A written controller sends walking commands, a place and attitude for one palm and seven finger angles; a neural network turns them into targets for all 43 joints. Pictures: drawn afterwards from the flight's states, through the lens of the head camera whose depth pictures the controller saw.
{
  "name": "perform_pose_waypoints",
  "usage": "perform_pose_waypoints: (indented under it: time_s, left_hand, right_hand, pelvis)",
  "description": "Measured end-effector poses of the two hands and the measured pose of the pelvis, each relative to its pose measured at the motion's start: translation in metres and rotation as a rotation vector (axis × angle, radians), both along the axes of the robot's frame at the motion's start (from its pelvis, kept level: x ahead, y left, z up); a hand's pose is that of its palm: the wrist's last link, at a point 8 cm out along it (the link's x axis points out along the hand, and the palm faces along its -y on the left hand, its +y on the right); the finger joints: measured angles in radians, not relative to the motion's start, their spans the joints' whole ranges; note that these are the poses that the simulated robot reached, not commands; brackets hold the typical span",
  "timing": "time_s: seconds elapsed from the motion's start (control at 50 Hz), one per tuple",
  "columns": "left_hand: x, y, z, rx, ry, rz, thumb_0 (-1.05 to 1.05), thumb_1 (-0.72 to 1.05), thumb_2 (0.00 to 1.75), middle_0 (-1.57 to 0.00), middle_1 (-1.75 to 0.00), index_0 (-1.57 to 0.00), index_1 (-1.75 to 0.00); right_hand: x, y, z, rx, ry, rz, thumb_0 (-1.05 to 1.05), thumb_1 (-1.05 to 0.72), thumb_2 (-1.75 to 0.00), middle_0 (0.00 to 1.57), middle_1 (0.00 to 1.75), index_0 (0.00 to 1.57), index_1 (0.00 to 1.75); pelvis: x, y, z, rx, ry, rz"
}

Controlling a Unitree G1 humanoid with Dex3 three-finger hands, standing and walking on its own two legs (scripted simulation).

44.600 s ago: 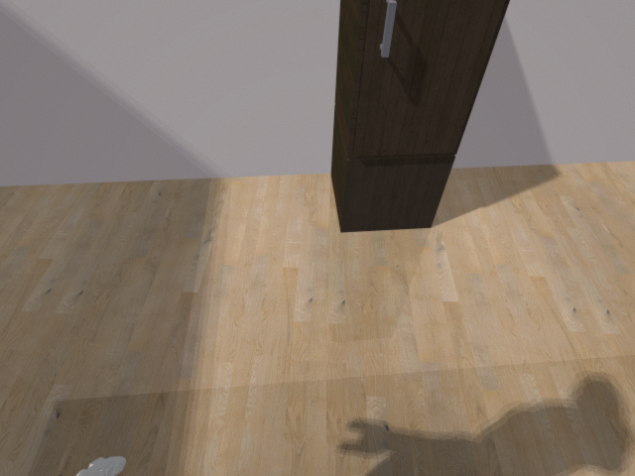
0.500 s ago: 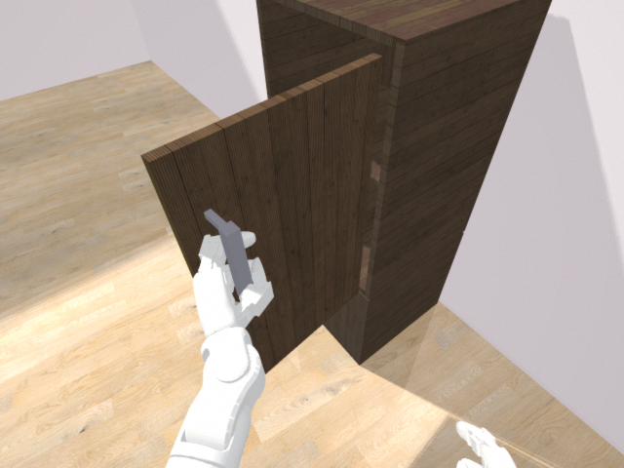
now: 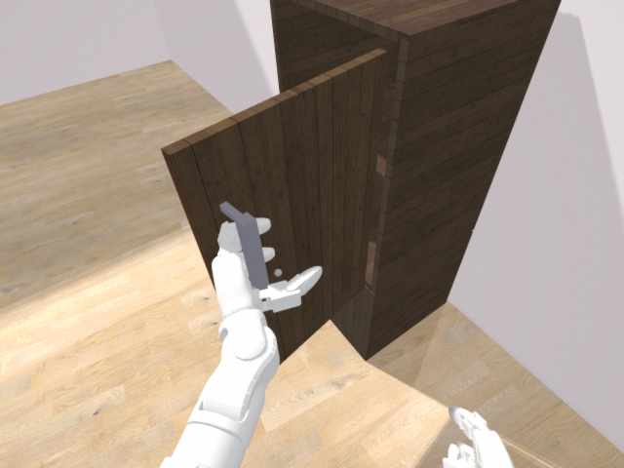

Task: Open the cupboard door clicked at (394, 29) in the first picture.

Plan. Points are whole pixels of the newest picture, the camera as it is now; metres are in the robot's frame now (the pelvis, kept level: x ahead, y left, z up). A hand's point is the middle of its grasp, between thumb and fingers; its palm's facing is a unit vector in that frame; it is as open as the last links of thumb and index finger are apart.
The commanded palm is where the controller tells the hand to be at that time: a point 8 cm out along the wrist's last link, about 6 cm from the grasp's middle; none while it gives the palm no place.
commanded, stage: open thumb and fingers to let go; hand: left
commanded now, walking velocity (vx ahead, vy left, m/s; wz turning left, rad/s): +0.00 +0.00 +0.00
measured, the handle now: (245, 248) +0.37 +0.11 +0.10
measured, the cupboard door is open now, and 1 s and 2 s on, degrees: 100 100 100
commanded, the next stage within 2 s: slide the hand sideways off the handle in 0.40 s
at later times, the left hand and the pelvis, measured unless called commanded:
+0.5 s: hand (275, 272) +0.34 +0.07 +0.10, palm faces +0.33 -0.94 -0.02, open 14.6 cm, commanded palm +0.30 +0.11 +0.09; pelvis -0.01 +0.02 +0.00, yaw +0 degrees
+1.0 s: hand (263, 299) +0.30 +0.08 +0.09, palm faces -0.14 -0.99 +0.01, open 16.3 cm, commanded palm +0.27 +0.14 +0.09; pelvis -0.01 +0.04 +0.00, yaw -3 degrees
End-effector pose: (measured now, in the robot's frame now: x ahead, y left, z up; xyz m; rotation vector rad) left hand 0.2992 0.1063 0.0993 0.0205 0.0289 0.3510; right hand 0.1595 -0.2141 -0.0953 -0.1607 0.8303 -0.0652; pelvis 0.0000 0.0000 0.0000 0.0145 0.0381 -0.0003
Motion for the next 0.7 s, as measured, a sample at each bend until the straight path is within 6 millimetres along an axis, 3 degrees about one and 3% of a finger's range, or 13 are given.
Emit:
perform_pose_waypoints:
  time_s: [0.1, 0.2, 0.34, 0.52, 0.7]
  left_hand:
    - [0.001, 0.000, 0.000, 0.000, -0.003, -0.003, 0.00, -0.27, 0.40, -0.31, -1.21, -0.31, -1.22]
    - [0.002, 0.001, 0.000, 0.000, -0.004, -0.005, -0.01, -0.41, 0.34, -0.28, -1.08, -0.29, -1.09]
    - [0.002, 0.000, 0.000, -0.008, -0.007, -0.004, -0.01, -0.48, 0.31, -0.29, -0.82, -0.30, -0.83]
    - [0.001, 0.004, -0.001, 0.001, -0.008, -0.013, -0.01, -0.50, 0.30, -0.41, -0.63, -0.39, -0.67]
    - [0.000, 0.027, -0.003, 0.057, -0.040, -0.490, -0.02, -0.50, 0.30, -0.27, -0.41, -0.20, -0.44]
  right_hand:
    - [-0.010, -0.001, -0.003, -0.008, 0.022, -0.014, 0.01, -0.91, -0.89, 0.20, 0.30, 0.20, 0.30]
    - [-0.020, 0.000, -0.005, -0.013, 0.041, -0.028, 0.01, -0.91, -0.89, 0.20, 0.30, 0.20, 0.30]
    - [-0.028, 0.006, -0.007, -0.016, 0.054, -0.032, 0.01, -0.91, -0.89, 0.20, 0.30, 0.20, 0.30]
    - [-0.027, 0.019, -0.007, -0.010, 0.042, -0.015, 0.01, -0.91, -0.89, 0.20, 0.30, 0.20, 0.30]
    - [-0.037, 0.028, -0.002, -0.003, -0.007, -0.036, 0.01, -0.91, -0.89, 0.20, 0.30, 0.20, 0.30]
  pelvis:
    - [-0.004, 0.003, 0.000, -0.002, 0.000, -0.003]
    - [-0.006, 0.006, 0.000, -0.005, 0.002, -0.006]
    - [-0.009, 0.013, -0.001, -0.009, 0.006, -0.009]
    - [-0.014, 0.022, -0.004, -0.015, 0.008, -0.008]
    - [-0.020, 0.031, -0.003, -0.018, -0.025, -0.009]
